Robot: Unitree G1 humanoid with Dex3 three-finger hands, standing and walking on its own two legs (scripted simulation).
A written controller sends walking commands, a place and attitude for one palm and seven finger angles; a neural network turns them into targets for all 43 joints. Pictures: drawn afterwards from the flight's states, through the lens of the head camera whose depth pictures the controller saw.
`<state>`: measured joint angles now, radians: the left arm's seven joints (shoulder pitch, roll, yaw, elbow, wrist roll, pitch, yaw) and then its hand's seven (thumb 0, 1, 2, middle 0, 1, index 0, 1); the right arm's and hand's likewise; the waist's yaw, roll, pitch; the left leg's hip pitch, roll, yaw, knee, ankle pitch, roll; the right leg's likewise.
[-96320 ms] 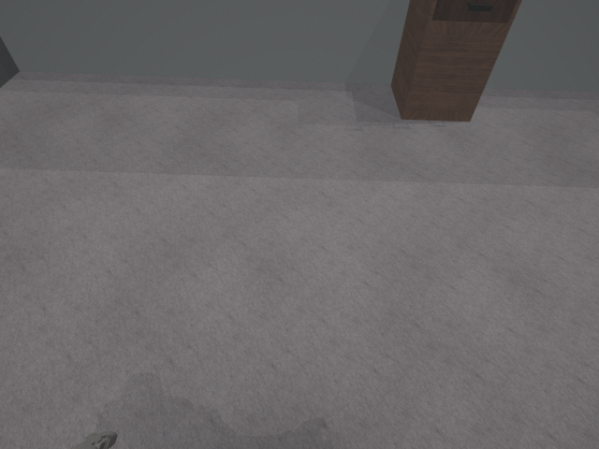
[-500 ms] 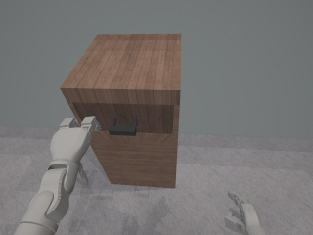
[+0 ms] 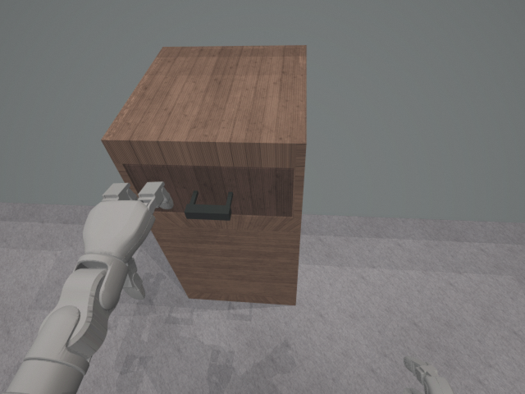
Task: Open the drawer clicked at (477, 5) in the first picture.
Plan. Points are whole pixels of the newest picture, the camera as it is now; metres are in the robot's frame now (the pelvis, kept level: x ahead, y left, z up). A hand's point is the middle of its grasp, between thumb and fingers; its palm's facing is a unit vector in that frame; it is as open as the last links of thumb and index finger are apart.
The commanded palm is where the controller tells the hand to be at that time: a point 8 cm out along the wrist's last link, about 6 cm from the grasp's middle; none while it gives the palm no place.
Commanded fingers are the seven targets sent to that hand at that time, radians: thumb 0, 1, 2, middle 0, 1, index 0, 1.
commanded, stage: raise the hand with hooked fingers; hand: left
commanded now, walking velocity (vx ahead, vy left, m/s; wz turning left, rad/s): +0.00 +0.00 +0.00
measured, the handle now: (210, 204) +0.52 +0.21 -0.10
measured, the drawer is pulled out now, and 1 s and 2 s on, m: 0.00 0.00 0.00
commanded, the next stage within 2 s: move the hooked fingers above the handle in 0.02 s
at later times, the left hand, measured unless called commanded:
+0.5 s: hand (164, 228) +0.35 +0.22 +0.05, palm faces +0.00 -0.05 -1.00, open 13.8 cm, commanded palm +0.33 +0.23 +0.10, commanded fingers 0.00 -0.50 0.30 -0.30 -1.20 -0.30 -1.20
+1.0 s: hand (181, 214) +0.41 +0.22 +0.01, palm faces -0.03 -0.02 -1.00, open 13.8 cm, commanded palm +0.39 +0.22 +0.06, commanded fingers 0.00 -0.50 0.30 -0.30 -1.20 -0.30 -1.20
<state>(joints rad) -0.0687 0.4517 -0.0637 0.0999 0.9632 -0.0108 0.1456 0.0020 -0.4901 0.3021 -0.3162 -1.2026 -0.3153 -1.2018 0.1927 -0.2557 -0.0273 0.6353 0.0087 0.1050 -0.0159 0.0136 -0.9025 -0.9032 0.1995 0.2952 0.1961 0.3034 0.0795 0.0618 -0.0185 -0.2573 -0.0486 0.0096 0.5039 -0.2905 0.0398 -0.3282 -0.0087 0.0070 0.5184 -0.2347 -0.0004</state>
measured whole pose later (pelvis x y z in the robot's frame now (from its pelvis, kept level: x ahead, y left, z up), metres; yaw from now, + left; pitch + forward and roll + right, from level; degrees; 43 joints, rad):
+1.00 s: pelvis +0.01 -0.02 -0.02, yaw +0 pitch +13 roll +0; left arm -0.50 0.43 -0.04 0.77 1.07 -0.10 0.31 0.00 -0.49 0.30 -0.32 -1.20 -0.31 -1.20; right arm 0.28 -0.25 -0.07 0.66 0.01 0.10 -0.04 0.01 -0.90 -0.90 0.20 0.30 0.20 0.30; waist -0.02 0.04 -0.11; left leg -0.54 -0.02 0.01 0.69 -0.37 0.02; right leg -0.61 0.02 0.00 0.69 -0.30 -0.02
